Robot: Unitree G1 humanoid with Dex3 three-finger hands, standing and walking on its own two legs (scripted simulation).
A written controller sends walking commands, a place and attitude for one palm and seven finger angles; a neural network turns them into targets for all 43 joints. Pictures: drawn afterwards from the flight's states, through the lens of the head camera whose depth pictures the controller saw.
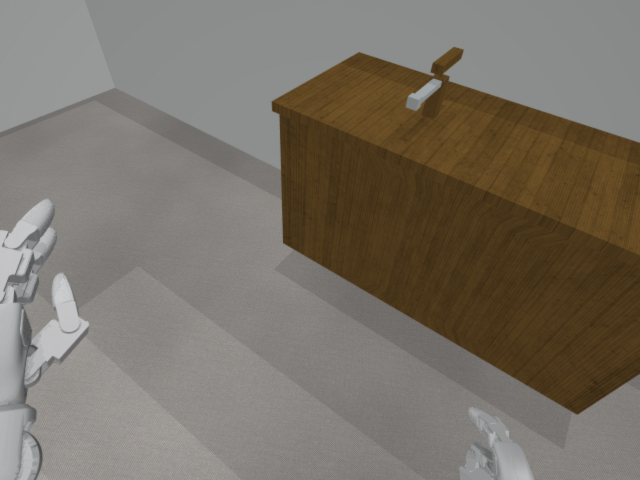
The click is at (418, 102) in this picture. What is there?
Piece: tap's lever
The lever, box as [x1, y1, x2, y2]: [406, 93, 422, 110]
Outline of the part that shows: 411,93 408,96 406,107 415,110 419,107 422,96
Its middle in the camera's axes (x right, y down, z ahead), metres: +0.22 -0.33 +0.93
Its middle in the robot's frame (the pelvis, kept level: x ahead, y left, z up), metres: +0.93 -0.16 +0.04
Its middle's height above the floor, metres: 0.81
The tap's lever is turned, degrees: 0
